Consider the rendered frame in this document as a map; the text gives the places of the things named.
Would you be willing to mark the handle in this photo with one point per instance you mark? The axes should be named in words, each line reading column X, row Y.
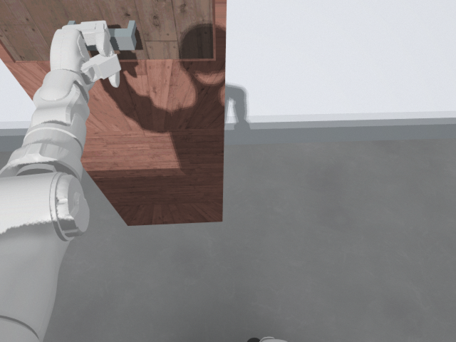
column 121, row 39

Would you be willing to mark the left robot upper arm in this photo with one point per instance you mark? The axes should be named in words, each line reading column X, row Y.
column 39, row 215

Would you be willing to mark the robot left hand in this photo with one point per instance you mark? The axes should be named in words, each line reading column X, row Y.
column 69, row 52

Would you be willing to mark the drawer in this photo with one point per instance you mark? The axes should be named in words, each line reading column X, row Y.
column 165, row 29

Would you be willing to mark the left robot forearm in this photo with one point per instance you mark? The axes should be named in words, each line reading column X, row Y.
column 55, row 139

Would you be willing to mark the cabinet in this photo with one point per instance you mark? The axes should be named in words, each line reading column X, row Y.
column 155, row 145

